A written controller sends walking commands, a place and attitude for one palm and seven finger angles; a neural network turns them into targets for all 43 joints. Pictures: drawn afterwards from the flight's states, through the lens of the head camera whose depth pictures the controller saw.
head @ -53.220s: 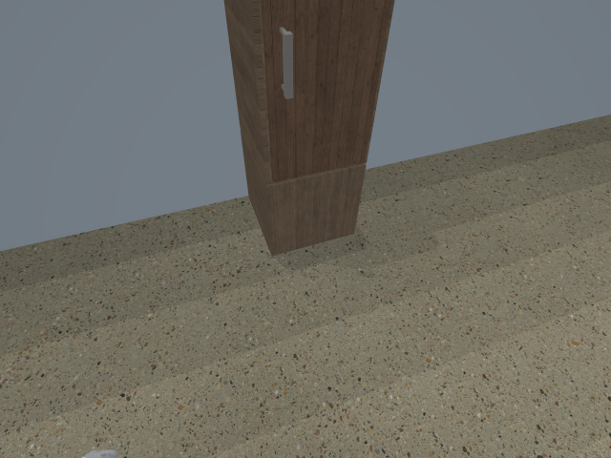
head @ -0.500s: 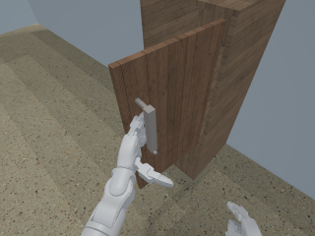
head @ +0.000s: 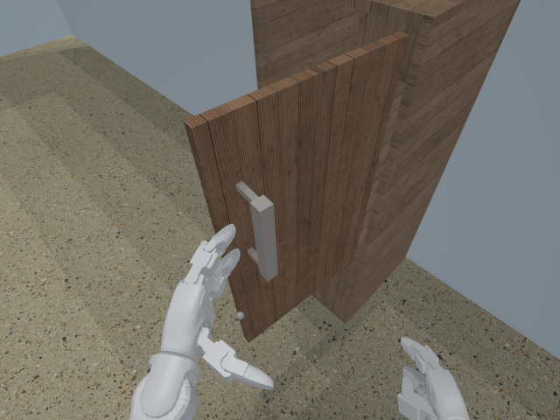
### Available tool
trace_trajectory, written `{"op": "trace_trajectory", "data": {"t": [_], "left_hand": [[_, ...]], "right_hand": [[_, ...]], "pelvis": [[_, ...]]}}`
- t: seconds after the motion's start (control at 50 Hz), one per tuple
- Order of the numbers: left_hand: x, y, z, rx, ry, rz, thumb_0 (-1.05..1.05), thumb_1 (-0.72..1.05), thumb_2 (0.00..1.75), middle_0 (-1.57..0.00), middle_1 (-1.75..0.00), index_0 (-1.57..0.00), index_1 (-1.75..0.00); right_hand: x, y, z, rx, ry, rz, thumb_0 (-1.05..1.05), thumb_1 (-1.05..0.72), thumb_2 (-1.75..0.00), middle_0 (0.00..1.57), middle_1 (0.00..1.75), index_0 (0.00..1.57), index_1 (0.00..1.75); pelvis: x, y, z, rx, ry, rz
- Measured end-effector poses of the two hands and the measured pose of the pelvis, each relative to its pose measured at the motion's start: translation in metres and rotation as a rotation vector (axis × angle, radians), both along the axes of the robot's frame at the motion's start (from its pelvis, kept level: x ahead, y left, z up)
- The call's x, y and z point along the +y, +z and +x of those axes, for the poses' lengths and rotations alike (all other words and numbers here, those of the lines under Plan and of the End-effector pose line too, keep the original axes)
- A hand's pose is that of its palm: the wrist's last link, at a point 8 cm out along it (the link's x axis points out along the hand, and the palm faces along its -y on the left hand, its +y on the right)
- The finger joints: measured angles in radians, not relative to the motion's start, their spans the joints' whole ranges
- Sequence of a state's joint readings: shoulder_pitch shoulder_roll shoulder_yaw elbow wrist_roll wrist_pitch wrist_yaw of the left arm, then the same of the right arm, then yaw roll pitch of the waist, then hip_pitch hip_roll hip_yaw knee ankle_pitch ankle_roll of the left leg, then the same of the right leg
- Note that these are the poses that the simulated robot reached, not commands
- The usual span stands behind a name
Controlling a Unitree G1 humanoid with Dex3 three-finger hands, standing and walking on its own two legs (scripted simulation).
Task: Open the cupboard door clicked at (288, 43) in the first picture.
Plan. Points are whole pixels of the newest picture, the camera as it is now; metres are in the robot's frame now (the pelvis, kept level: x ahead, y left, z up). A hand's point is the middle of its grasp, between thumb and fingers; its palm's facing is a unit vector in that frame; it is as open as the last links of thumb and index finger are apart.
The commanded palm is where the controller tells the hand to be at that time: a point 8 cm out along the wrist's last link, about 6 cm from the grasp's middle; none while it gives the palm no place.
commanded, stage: slide the hand sideways off the handle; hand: left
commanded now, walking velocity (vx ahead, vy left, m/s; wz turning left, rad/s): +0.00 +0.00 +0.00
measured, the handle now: (257, 234) +0.35 +0.06 +0.09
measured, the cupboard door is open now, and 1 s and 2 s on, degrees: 84 84 84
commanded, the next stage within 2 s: draw the hand back to the body in 0.38 s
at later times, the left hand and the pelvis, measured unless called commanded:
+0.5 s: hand (202, 343) +0.20 +0.11 +0.08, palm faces -0.08 -1.00 -0.03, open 16.3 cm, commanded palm +0.18 +0.16 +0.09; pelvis +0.00 +0.00 -0.01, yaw +1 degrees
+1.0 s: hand (131, 336) +0.19 +0.17 +0.12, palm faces -0.03 -1.00 -0.08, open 16.2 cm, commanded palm +0.16 +0.23 +0.14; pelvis +0.00 +0.01 +0.00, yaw +1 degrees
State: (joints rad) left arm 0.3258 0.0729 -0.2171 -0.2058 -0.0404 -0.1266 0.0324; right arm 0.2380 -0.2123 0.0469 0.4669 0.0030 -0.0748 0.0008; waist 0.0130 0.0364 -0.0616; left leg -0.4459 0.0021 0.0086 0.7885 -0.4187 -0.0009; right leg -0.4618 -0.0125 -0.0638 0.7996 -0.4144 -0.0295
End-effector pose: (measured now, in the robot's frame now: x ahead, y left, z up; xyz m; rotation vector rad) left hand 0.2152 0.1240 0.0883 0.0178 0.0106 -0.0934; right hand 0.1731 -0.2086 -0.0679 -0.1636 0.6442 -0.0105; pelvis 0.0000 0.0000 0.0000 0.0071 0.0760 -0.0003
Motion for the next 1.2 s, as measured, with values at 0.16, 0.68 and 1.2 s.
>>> {"op": "trace_trajectory", "data": {"t": [0.16,0.68,1.2], "left_hand": [[0.017,-0.001,-0.014,0.012,0.023,0.017,-0.01,-0.5,0.3,-0.15,-0.3,-0.15,-0.3],[0.058,0.01,-0.034,-0.018,0.026,0.046,-0.01,-0.5,0.3,-0.16,-0.3,-0.15,-0.3],[0.137,0.061,-0.057,-0.044,0.323,0.284,-0.01,-0.22,0.41,-0.17,-0.3,-0.16,-0.3]], "right_hand": [[-0.004,-0.002,0.004,-0.024,0.002,-0.002,0.01,-0.9,-0.9,0.2,0.3,0.2,0.3],[-0.006,-0.002,-0.012,-0.071,-0.042,-0.021,0.01,-0.9,-0.9,0.2,0.3,0.2,0.3],[0.026,0.028,0.007,-0.083,0.0,-0.063,0.01,-0.9,-0.9,0.2,0.3,0.2,0.3]], "pelvis": [[-0.004,-0.003,0.003,0.012,0.004,0.0],[0.002,-0.008,-0.003,0.011,0.004,-0.014],[0.022,0.02,0.002,-0.1,0.003,-0.027]]}}
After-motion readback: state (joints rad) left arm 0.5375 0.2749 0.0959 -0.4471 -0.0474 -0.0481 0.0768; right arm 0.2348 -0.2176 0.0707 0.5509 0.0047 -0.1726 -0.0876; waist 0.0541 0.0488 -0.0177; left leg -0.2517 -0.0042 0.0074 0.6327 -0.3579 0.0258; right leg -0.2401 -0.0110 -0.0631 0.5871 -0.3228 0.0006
